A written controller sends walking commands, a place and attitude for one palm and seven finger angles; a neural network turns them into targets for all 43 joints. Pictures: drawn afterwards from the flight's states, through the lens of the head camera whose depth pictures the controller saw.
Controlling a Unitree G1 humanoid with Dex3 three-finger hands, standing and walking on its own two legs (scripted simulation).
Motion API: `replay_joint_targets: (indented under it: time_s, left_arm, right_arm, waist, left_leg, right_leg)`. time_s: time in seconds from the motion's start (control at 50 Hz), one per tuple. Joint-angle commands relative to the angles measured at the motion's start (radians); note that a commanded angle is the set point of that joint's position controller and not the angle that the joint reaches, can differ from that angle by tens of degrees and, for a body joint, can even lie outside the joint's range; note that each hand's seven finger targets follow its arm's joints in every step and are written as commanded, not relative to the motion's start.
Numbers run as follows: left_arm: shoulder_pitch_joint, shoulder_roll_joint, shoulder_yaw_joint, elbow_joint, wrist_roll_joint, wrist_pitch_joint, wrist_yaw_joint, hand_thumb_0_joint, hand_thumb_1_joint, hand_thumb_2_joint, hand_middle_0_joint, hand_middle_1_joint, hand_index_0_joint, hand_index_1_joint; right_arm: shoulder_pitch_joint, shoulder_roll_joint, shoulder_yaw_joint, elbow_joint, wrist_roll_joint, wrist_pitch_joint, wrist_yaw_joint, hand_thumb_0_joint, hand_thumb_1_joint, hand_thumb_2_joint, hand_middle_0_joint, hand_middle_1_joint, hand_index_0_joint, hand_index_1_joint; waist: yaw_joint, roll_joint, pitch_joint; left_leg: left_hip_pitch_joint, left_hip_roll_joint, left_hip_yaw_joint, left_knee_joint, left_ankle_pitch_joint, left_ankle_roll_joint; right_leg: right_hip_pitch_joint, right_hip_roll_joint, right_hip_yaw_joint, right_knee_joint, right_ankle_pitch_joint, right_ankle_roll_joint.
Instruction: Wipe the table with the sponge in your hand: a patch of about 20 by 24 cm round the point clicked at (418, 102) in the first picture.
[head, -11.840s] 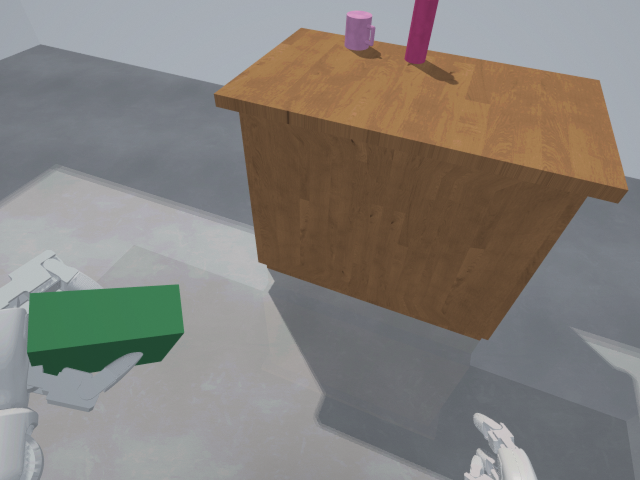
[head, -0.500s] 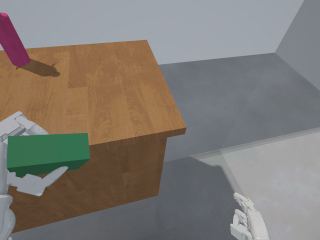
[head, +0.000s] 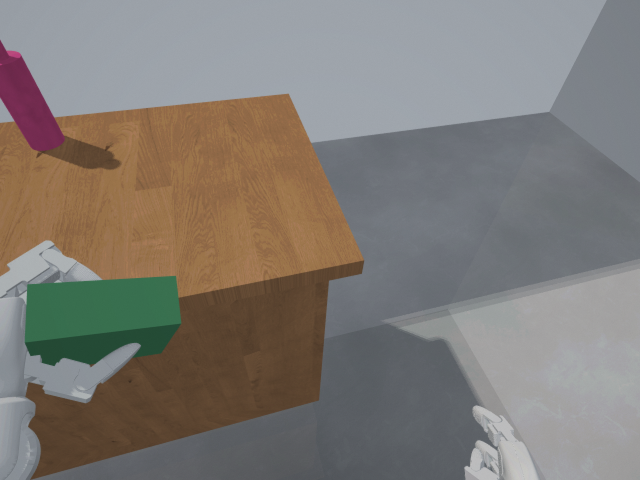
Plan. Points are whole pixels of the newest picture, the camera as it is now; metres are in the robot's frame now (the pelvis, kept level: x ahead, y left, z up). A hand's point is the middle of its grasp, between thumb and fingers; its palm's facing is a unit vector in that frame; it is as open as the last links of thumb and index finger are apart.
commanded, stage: look again from close up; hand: left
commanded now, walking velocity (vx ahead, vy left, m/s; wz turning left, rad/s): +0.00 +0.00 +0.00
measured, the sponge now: (126, 322) +0.23 +0.22 +0.14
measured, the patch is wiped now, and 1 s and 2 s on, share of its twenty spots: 0.00 0.00 0.00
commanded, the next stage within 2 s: shuffle to correct the standing spot in 0.26 s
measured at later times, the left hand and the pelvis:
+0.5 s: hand (71, 326) +0.22 +0.26 +0.15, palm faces +0.40 -0.84 -0.36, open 9.2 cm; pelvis +0.00 +0.01 +0.00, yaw +0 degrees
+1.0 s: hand (76, 283) +0.26 +0.27 +0.16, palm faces +0.33 -0.84 -0.42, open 9.2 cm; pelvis +0.03 +0.04 -0.02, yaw -3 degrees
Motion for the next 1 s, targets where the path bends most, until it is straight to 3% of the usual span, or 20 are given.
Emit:
replay_joint_targets:
  time_s: [0.0,0.02,0.04,0.22,0.36,0.42,0.44,0.52,0.6,0.64,0.68,0.72,0.8,0.84,0.86,0.92,0.96,0.98]
  left_arm:
    - [-0.080,0.160,0.109,-0.206,-0.012,-0.058,0.019,0.000,0.100,1.300,-1.200,-1.600,-1.200,-1.600]
    - [-0.089,0.161,0.109,-0.214,-0.010,-0.059,0.020,0.000,0.100,1.300,-1.200,-1.600,-1.200,-1.600]
    - [-0.105,0.168,0.108,-0.232,-0.009,-0.060,0.020,0.000,0.100,1.300,-1.200,-1.600,-1.200,-1.600]
    - [-0.082,0.160,0.105,-0.222,-0.011,-0.056,0.022,0.000,0.100,1.300,-1.200,-1.600,-1.200,-1.600]
    - [-0.104,0.158,0.099,-0.229,-0.006,-0.057,0.024,0.000,0.100,1.300,-1.200,-1.600,-1.200,-1.600]
    - [-0.082,0.161,0.107,-0.218,-0.005,-0.059,0.025,0.000,0.100,1.300,-1.200,-1.600,-1.200,-1.600]
    - [-0.091,0.164,0.105,-0.231,-0.006,-0.061,0.024,0.000,0.100,1.300,-1.200,-1.600,-1.200,-1.600]
    - [-0.091,0.166,0.107,-0.227,-0.005,-0.068,0.026,0.000,0.100,1.300,-1.200,-1.600,-1.200,-1.600]
    - [-0.095,0.173,0.116,-0.228,-0.005,-0.074,0.026,0.000,0.100,1.300,-1.200,-1.600,-1.200,-1.600]
    - [-0.116,0.186,0.125,-0.251,-0.006,-0.079,0.027,0.000,0.100,1.300,-1.200,-1.600,-1.200,-1.600]
    - [-0.088,0.179,0.131,-0.240,-0.005,-0.081,0.026,0.000,0.100,1.300,-1.200,-1.600,-1.200,-1.600]
    - [-0.066,0.189,0.144,-0.255,-0.005,-0.083,0.027,0.000,0.100,1.300,-1.200,-1.600,-1.200,-1.600]
    - [-0.047,0.199,0.156,-0.281,-0.013,-0.087,0.028,0.000,0.100,1.300,-1.200,-1.600,-1.200,-1.600]
    - [-0.059,0.204,0.159,-0.316,-0.020,-0.089,0.027,0.000,0.100,1.300,-1.200,-1.600,-1.200,-1.600]
    - [-0.048,0.207,0.167,-0.318,-0.020,-0.088,0.028,0.000,0.100,1.300,-1.200,-1.600,-1.200,-1.600]
    - [-0.022,0.210,0.178,-0.315,-0.019,-0.085,0.025,0.000,0.100,1.300,-1.200,-1.600,-1.200,-1.600]
    - [-0.033,0.202,0.174,-0.300,-0.015,-0.086,0.027,0.000,0.100,1.300,-1.200,-1.600,-1.200,-1.600]
    - [-0.028,0.204,0.185,-0.268,-0.016,-0.086,0.030,0.000,0.100,1.300,-1.200,-1.600,-1.200,-1.600]
  right_arm:
    - [-0.108,-0.124,-0.047,-0.161,0.009,-0.056,-0.014,0.000,-0.900,-0.900,0.200,0.300,0.200,0.300]
    - [-0.104,-0.125,-0.049,-0.159,0.009,-0.055,-0.014,0.000,-0.900,-0.900,0.200,0.300,0.200,0.300]
    - [-0.113,-0.126,-0.048,-0.158,0.008,-0.054,-0.016,0.000,-0.900,-0.900,0.200,0.300,0.200,0.300]
    - [-0.111,-0.124,-0.049,-0.160,0.010,-0.052,-0.017,0.000,-0.900,-0.900,0.200,0.300,0.200,0.300]
    - [-0.115,-0.124,-0.048,-0.155,0.008,-0.048,-0.018,0.000,-0.900,-0.900,0.200,0.300,0.200,0.300]
    - [-0.114,-0.132,-0.057,-0.158,0.004,-0.050,-0.013,0.000,-0.900,-0.900,0.200,0.300,0.200,0.300]
    - [-0.123,-0.137,-0.058,-0.159,0.001,-0.050,-0.012,0.000,-0.900,-0.900,0.200,0.300,0.200,0.300]
    - [-0.119,-0.137,-0.061,-0.157,0.000,-0.048,-0.006,0.000,-0.900,-0.900,0.200,0.300,0.200,0.300]
    - [-0.122,-0.143,-0.066,-0.157,0.005,-0.043,-0.002,0.000,-0.900,-0.900,0.200,0.300,0.200,0.300]
    - [-0.128,-0.148,-0.066,-0.157,0.007,-0.038,0.000,0.000,-0.900,-0.900,0.200,0.300,0.200,0.300]
    - [-0.119,-0.147,-0.066,-0.164,0.010,-0.036,0.000,0.000,-0.900,-0.900,0.200,0.300,0.200,0.300]
    - [-0.116,-0.144,-0.068,-0.171,0.012,-0.035,0.005,0.000,-0.900,-0.900,0.200,0.300,0.200,0.300]
    - [-0.111,-0.149,-0.075,-0.171,0.019,-0.024,0.019,0.000,-0.900,-0.900,0.200,0.300,0.200,0.300]
    - [-0.113,-0.149,-0.076,-0.166,0.022,-0.017,0.024,0.000,-0.900,-0.900,0.200,0.300,0.200,0.300]
    - [-0.108,-0.148,-0.077,-0.165,0.023,-0.016,0.025,0.000,-0.900,-0.900,0.200,0.300,0.200,0.300]
    - [-0.099,-0.145,-0.075,-0.171,0.020,-0.017,0.029,0.000,-0.900,-0.900,0.200,0.300,0.200,0.300]
    - [-0.100,-0.145,-0.075,-0.168,0.014,-0.021,0.032,0.000,-0.900,-0.900,0.200,0.300,0.200,0.300]
    - [-0.103,-0.148,-0.079,-0.166,0.012,-0.017,0.035,0.000,-0.900,-0.900,0.200,0.300,0.200,0.300]
  waist:
    - [0.008,0.029,-0.103]
    - [0.006,0.025,-0.104]
    - [0.004,0.062,-0.101]
    - [0.008,0.039,-0.108]
    - [0.008,0.065,-0.100]
    - [0.005,0.018,-0.114]
    - [0.000,0.043,-0.106]
    - [-0.007,0.000,-0.092]
    - [-0.010,0.024,-0.074]
    - [-0.011,0.083,-0.073]
    - [-0.006,0.103,-0.072]
    - [-0.002,0.080,-0.102]
    - [-0.010,0.020,-0.129]
    - [-0.015,0.058,-0.134]
    - [-0.016,0.081,-0.131]
    - [-0.013,0.165,-0.111]
    - [-0.007,0.152,-0.098]
    - [0.005,0.101,-0.118]
  left_leg:
    - [-0.019,0.042,-0.091,-0.084,0.106,-0.049]
    - [-0.020,0.040,-0.091,-0.084,0.102,-0.048]
    - [-0.015,0.041,-0.096,-0.088,0.101,-0.051]
    - [-0.025,0.046,-0.102,-0.089,0.124,-0.055]
    - [-0.039,0.054,-0.107,-0.101,0.077,-0.055]
    - [-0.060,0.042,-0.088,-0.054,0.011,-0.035]
    - [-0.066,0.039,-0.089,-0.041,-0.019,-0.033]
    - [-0.080,0.037,-0.088,0.007,-0.071,-0.019]
    - [-0.073,0.057,-0.099,0.014,-0.050,-0.013]
    - [-0.076,0.083,-0.130,-0.014,-0.043,-0.018]
    - [-0.079,0.121,-0.165,-0.042,0.003,-0.015]
    - [-0.073,0.122,-0.134,0.018,0.122,-0.011]
    - [-0.117,0.082,-0.071,0.142,0.235,-0.060]
    - [-0.093,0.079,-0.070,0.152,0.271,-0.082]
    - [-0.061,0.091,-0.076,0.128,0.313,-0.088]
    - [0.059,0.157,-0.119,0.050,0.471,-0.080]
    - [0.035,0.155,-0.087,0.083,0.532,-0.090]
    - [-0.045,0.134,-0.059,0.167,0.557,-0.097]
  right_leg:
    - [0.080,-0.034,0.080,-0.035,0.128,-0.007]
    - [0.084,-0.032,0.081,-0.038,0.125,-0.007]
    - [0.075,-0.034,0.080,-0.032,0.119,-0.009]
    - [0.096,-0.030,0.071,-0.013,0.148,-0.007]
    - [0.095,-0.029,0.072,-0.002,0.114,-0.008]
    - [0.096,-0.057,0.108,-0.008,0.077,-0.023]
    - [0.074,-0.069,0.125,-0.010,0.031,-0.032]
    - [0.024,-0.095,0.170,-0.003,-0.074,-0.052]
    - [-0.014,-0.088,0.164,0.071,-0.052,-0.060]
    - [-0.019,-0.070,0.131,0.150,-0.021,-0.055]
    - [-0.022,-0.040,0.073,0.243,0.030,-0.040]
    - [0.006,-0.049,0.065,0.249,0.078,-0.042]
    - [0.060,-0.103,0.153,0.262,0.231,-0.083]
    - [0.027,-0.117,0.171,0.294,0.241,-0.091]
    - [-0.006,-0.093,0.148,0.327,0.208,-0.081]
    - [-0.131,-0.025,0.008,0.362,-0.101,-0.033]
    - [-0.077,-0.019,-0.036,0.293,-0.108,-0.041]
    - [0.046,-0.029,-0.028,0.228,-0.006,-0.060]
